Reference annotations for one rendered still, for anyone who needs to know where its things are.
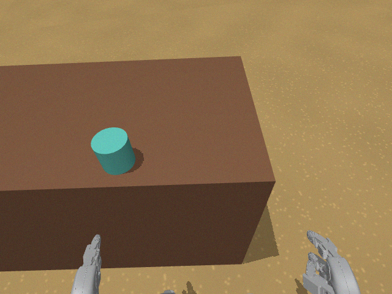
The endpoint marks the right robot hand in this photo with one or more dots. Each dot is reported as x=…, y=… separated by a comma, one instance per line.
x=335, y=274

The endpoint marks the can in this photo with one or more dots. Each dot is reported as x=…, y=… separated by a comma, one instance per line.
x=113, y=150

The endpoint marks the left robot hand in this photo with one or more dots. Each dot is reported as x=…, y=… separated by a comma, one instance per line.
x=87, y=278

